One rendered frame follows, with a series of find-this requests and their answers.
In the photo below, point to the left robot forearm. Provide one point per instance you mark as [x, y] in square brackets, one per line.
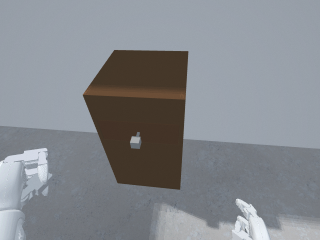
[11, 222]

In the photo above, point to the cabinet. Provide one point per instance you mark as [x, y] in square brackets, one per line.
[146, 86]

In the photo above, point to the handle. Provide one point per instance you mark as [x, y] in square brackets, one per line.
[135, 141]

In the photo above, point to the drawer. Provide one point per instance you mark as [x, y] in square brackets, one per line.
[149, 132]

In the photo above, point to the left robot hand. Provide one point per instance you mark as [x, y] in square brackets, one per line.
[30, 168]

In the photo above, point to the right robot hand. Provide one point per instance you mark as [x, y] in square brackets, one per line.
[255, 228]

